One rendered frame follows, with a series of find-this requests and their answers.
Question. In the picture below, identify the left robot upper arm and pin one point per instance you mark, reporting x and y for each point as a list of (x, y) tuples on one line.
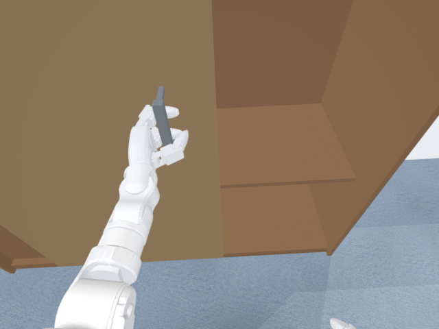
[(98, 304)]

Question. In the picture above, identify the handle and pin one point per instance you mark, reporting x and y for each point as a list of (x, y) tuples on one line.
[(160, 114)]

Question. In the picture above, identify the left robot forearm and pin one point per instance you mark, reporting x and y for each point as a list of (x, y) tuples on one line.
[(117, 255)]

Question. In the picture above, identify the left robot hand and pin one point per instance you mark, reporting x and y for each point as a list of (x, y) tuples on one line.
[(144, 141)]

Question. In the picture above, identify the wardrobe door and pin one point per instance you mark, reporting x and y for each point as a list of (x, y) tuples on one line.
[(74, 77), (14, 247)]

